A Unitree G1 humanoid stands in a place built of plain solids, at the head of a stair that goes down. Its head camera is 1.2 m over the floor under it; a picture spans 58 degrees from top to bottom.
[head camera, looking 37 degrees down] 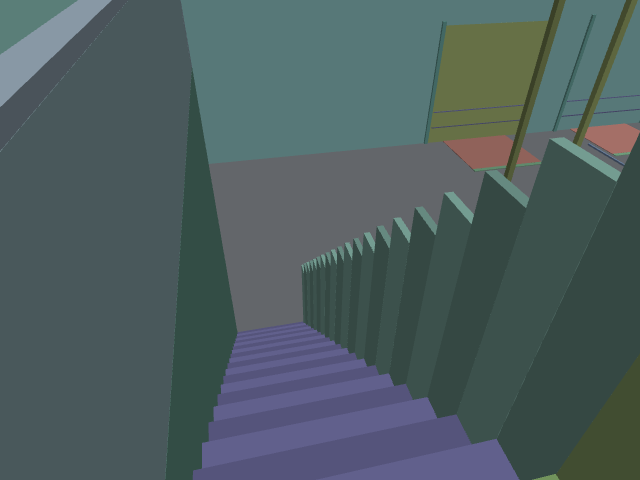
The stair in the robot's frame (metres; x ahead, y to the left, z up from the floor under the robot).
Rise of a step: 0.20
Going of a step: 0.21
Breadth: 1.02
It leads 12 degrees to the left of straight ahead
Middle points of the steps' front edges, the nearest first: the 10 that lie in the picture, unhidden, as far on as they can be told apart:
0.85 -0.04 -0.39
1.06 0.00 -0.58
1.26 0.05 -0.78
1.47 0.09 -0.97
1.67 0.14 -1.17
1.88 0.18 -1.37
2.08 0.22 -1.56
2.29 0.27 -1.76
2.49 0.31 -1.95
2.70 0.36 -2.15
